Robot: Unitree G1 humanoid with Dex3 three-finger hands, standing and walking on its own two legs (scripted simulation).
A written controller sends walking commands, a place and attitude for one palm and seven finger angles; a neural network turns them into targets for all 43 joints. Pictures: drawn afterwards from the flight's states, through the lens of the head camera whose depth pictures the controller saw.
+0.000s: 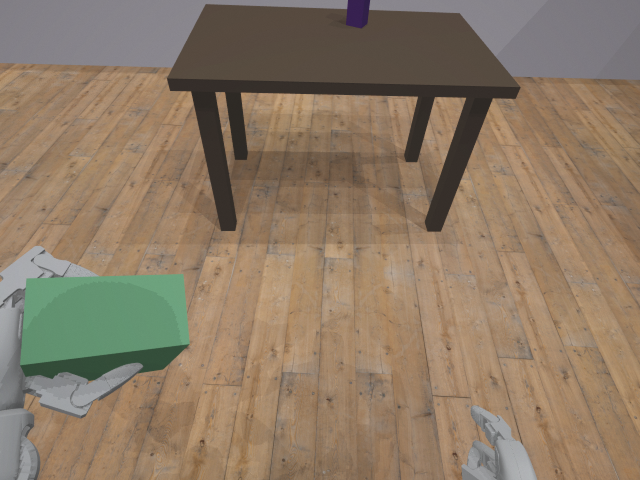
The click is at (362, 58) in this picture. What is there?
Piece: table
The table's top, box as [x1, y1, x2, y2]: [167, 4, 520, 98]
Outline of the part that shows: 167,77 170,90 515,98 520,87 459,13 369,10 367,23 362,28 357,28 345,24 346,9 205,4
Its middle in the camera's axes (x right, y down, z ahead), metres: +0.07 -0.71 +1.43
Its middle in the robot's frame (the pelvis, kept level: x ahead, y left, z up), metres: +1.54 +0.01 -0.08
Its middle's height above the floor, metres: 0.69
